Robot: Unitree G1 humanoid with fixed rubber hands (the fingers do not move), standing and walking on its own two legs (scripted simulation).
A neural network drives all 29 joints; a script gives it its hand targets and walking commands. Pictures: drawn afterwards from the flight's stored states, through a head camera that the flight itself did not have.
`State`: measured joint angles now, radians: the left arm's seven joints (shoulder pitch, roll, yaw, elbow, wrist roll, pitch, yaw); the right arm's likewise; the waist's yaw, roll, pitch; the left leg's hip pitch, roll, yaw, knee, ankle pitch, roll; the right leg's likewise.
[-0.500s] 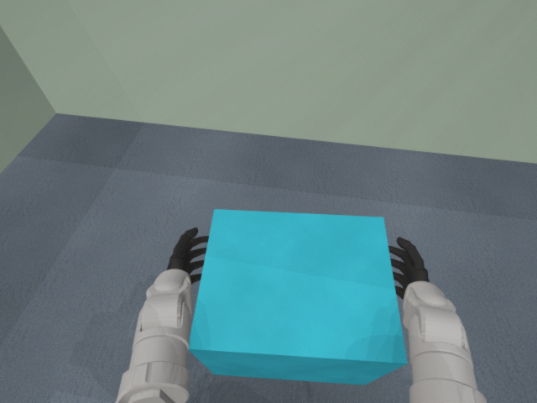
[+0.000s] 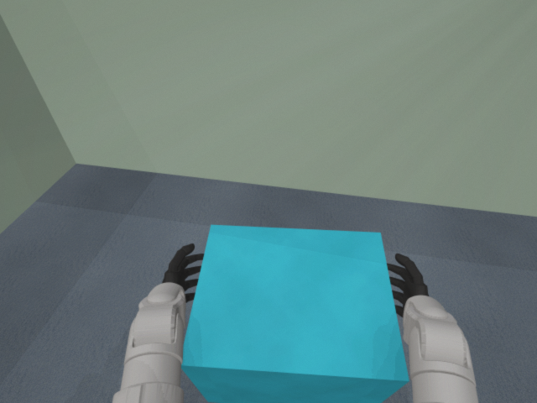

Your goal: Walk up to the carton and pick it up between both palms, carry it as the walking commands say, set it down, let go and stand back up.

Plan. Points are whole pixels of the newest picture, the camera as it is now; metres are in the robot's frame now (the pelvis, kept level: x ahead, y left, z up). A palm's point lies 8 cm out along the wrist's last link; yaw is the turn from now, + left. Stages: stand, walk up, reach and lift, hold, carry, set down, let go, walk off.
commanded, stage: reach and lift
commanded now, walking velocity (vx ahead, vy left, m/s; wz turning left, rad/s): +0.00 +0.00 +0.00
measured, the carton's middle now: (290, 321) +0.29 -0.01 -0.04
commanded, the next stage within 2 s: hold in 1.16 s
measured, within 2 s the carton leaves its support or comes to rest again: neither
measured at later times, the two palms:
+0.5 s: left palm (166, 297) +0.28 +0.18 +0.05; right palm (411, 300) +0.27 -0.19 +0.04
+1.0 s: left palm (163, 301) +0.28 +0.18 +0.04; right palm (407, 299) +0.28 -0.18 +0.04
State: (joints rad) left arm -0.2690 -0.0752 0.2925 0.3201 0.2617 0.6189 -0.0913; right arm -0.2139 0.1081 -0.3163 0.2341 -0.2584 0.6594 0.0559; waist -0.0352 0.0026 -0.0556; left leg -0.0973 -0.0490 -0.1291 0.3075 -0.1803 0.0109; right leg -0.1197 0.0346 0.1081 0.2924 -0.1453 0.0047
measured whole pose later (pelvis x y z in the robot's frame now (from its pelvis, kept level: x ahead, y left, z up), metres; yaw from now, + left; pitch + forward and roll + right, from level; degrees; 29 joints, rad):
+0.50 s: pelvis +0.00 +0.00 +0.00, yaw +0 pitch -5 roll +0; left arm -0.23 -0.10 0.30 0.20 0.29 0.70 -0.10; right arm -0.22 0.11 -0.29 0.18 -0.28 0.72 0.08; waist -0.01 0.00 0.00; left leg -0.02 -0.04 -0.12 0.26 -0.16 0.01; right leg -0.05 0.04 0.11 0.26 -0.13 0.00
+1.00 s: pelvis +0.00 -0.01 +0.00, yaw +0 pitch -4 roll +0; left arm -0.18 -0.09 0.27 0.13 0.27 0.71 -0.10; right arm -0.16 0.12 -0.26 0.12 -0.26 0.72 0.07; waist 0.01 0.00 0.00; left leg 0.00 -0.03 -0.12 0.24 -0.16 0.00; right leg -0.03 0.04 0.10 0.24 -0.13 -0.01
